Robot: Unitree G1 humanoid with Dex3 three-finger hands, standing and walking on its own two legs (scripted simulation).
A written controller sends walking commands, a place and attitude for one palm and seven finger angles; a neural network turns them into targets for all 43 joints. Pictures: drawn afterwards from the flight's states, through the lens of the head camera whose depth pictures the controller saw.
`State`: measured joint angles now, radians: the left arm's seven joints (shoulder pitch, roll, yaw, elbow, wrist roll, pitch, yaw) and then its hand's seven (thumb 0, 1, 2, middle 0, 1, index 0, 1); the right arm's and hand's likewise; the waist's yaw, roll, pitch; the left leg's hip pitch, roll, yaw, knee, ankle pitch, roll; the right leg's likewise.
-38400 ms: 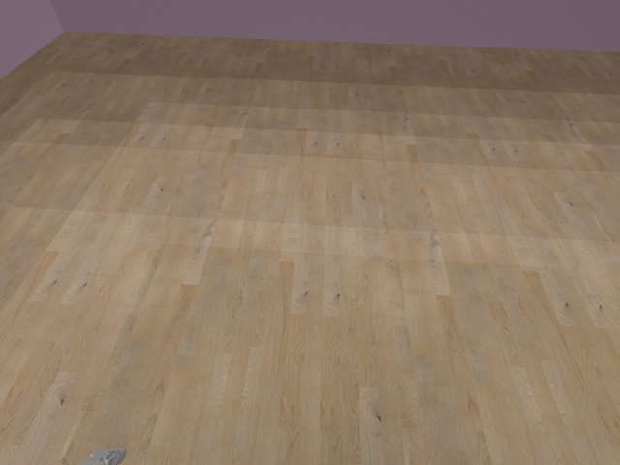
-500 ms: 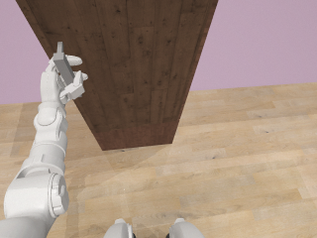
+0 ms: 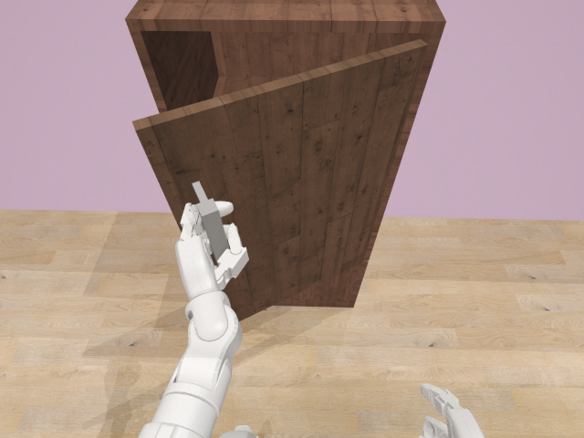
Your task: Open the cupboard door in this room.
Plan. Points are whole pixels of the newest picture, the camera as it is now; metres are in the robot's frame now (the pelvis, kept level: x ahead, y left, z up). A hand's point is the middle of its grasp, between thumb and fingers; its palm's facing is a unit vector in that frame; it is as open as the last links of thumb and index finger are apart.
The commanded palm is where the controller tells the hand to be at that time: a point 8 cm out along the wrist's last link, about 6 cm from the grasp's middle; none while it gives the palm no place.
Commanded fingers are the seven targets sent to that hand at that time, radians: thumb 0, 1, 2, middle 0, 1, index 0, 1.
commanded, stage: pull the door open along its arc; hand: left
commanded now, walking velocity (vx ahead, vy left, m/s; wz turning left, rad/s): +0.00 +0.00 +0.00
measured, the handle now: (212, 227) +0.39 +0.13 +0.06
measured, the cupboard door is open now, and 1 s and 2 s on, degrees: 29 43 44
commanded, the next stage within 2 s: open thumb and fingers to let go in 0.26 s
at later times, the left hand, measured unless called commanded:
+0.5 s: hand (282, 297) +0.29 +0.03 +0.06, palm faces +0.35 -0.94 -0.05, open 6.1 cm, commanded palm +0.24 +0.07 +0.06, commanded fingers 0.00 0.34 0.66 -0.36 -1.29 -0.36 -1.29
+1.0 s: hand (279, 298) +0.29 +0.03 +0.06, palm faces +0.34 -0.94 -0.04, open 13.7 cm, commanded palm +0.24 +0.07 +0.06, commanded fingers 0.00 -0.50 0.30 -0.21 -0.65 -0.21 -0.65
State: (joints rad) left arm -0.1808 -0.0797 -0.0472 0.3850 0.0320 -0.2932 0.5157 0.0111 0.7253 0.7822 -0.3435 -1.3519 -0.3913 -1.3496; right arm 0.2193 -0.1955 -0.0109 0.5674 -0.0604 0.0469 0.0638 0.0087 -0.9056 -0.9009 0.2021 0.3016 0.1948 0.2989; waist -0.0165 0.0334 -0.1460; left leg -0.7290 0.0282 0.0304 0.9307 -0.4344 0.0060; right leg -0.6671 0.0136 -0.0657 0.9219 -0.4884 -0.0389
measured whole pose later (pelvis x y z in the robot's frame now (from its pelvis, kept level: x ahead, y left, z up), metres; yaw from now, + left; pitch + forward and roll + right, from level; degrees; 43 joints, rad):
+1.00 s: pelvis -0.01 -0.04 +0.00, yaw +3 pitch +10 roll +2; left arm 0.08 -0.10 -0.24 0.18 0.07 -0.23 0.56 0.00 -0.42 0.33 -0.29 -1.06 -0.32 -1.05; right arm 0.21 -0.19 0.00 0.58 -0.06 0.01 0.01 0.01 -0.90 -0.90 0.20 0.30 0.19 0.30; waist -0.01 0.04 -0.13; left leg -0.67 0.02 -0.02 0.89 -0.40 -0.04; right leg -0.61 0.01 -0.11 0.93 -0.50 -0.09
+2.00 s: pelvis -0.01 +0.01 -0.01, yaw +0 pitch +10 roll -1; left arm 0.34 0.06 -0.25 -0.10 -0.02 -0.29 0.09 -0.01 -0.50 0.30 -0.18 -0.32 -0.20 -0.32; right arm 0.24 -0.21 0.03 0.43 -0.01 -0.01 0.02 0.01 -0.90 -0.90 0.20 0.30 0.20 0.30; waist 0.00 0.04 -0.11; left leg -0.72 0.01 0.03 0.99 -0.45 0.02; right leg -0.65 0.00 -0.06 0.98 -0.51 -0.03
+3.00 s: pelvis -0.01 +0.01 +0.00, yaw +1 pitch +7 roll -2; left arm 0.59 0.22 0.05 -0.35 -0.25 -0.21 -0.17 -0.01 -0.50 0.30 -0.15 -0.30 -0.16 -0.30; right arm 0.27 -0.23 0.04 0.44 0.04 -0.09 -0.06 0.02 -0.90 -0.90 0.20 0.30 0.20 0.30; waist 0.02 0.07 -0.13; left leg -0.64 0.02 -0.01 0.95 -0.44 0.02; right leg -0.55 0.01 -0.09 0.90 -0.49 -0.03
